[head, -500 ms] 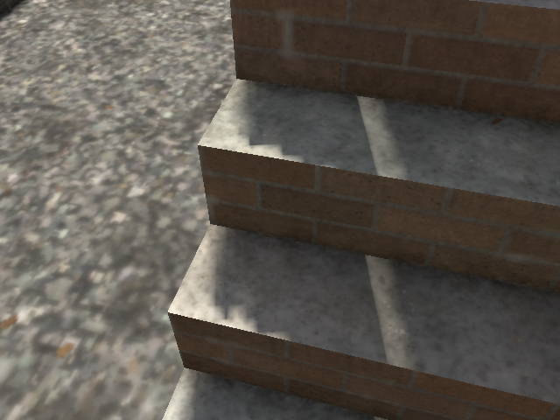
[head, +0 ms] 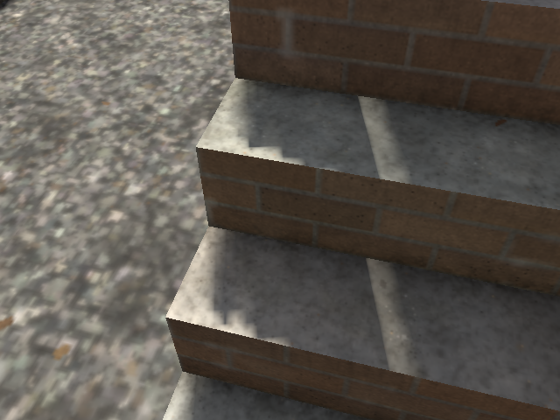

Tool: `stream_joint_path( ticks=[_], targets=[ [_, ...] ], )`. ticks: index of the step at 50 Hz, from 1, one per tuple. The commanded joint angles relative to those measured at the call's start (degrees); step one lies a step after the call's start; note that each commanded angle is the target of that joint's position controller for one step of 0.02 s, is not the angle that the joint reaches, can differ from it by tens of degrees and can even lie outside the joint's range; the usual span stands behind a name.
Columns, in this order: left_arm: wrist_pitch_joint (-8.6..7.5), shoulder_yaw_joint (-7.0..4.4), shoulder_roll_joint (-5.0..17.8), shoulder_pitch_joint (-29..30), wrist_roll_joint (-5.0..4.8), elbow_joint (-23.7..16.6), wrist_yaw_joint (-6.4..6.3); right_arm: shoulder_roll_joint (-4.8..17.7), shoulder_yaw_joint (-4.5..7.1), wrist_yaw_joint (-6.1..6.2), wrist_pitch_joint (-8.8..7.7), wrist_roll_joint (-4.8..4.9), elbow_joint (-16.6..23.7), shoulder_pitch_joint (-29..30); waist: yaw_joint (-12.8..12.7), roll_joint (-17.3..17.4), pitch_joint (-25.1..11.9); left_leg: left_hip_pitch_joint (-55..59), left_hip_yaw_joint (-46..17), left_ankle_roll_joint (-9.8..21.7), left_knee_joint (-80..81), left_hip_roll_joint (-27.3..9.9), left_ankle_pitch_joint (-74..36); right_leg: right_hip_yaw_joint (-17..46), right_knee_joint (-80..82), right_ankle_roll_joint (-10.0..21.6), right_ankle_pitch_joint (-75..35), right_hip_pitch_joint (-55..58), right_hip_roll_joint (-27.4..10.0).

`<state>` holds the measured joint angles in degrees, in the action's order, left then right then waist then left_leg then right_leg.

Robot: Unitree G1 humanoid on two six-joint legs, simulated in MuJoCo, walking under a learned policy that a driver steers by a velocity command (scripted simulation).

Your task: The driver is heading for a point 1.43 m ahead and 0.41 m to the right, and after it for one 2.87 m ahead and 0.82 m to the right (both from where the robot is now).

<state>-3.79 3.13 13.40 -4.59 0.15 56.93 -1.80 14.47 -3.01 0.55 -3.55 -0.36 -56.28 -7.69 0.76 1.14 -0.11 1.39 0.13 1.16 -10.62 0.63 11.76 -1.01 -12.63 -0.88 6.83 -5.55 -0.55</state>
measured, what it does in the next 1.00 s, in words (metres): stands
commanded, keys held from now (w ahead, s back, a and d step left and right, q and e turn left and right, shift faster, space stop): w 1.00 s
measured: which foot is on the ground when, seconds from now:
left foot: down 0.00-1.00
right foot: down 0.00-1.00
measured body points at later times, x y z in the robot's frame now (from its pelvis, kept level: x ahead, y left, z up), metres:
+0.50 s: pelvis -0.01 +0.00 +0.00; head +0.00 +0.00 +0.45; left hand +0.13 +0.25 -0.13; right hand +0.11 -0.25 -0.13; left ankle -0.07 +0.10 -0.75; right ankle +0.00 -0.13 -0.75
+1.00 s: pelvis -0.01 +0.00 +0.00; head -0.01 +0.00 +0.45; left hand +0.12 +0.25 -0.13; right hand +0.10 -0.25 -0.13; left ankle -0.07 +0.10 -0.75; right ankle +0.00 -0.13 -0.75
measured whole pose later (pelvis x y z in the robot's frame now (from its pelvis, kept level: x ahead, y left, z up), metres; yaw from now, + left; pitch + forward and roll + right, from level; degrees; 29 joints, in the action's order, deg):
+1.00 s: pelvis -0.01 +0.00 +0.00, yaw +0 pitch -1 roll +0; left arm -3.8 3.7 14.5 -4.5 0.1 58.9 -1.3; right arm 15.6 -3.7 -0.1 -3.7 -0.6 -56.6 -7.6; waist 0.6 0.8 0.1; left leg 1.0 0.2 1.3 -10.3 1.0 10.8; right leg -0.4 -11.7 -1.4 5.6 -5.6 -1.1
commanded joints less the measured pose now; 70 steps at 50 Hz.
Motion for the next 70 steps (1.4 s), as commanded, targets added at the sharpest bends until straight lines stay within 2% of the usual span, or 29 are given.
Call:
stream_joint_path(
  ticks=[1,28,70],
  targets=[
    [-0.63,-1.11,6.17,2.27,0.0,-2.52,-0.09,6.35,1.13,0.08,-0.6,-0.01,2.54,1.2,-0.04,-0.52,-3.28,-1.98,-4.23,0.2,-0.21,-8.47,-21.65,5.46,-0.34,1.39,-13.85,4.03,-6.78],
    [-0.6,-0.76,7.23,2.9,-0.01,-1.18,0.3,7.27,0.67,-0.36,-0.7,-0.2,2.53,1.87,-0.16,-0.71,-2.37,-3.04,-4.31,0.09,1.1,-8.18,-16.23,5.47,0.85,0.88,-10.62,3.5,-6.89],
    [-0.67,-0.48,7.8,3.02,-0.04,-0.84,0.35,8.0,0.53,-0.5,-0.71,-0.16,2.44,1.95,-0.13,-0.7,-2.54,-2.87,-4.32,0.07,0.85,-8.15,-16.92,5.46,0.68,0.61,-10.89,3.33,-6.95]
  ],
)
